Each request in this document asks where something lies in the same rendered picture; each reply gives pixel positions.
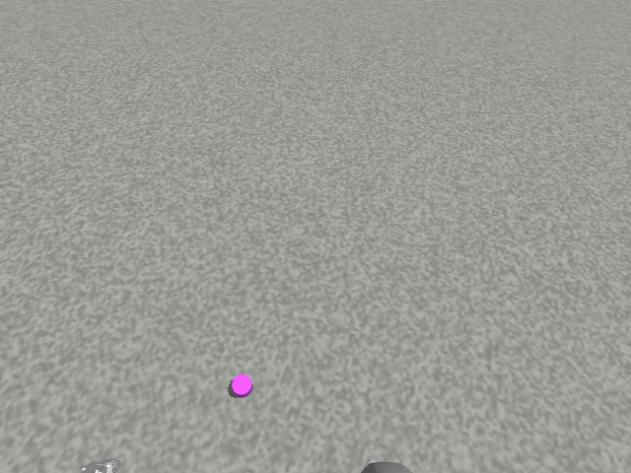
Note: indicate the tin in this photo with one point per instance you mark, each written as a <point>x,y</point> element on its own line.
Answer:
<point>242,385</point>

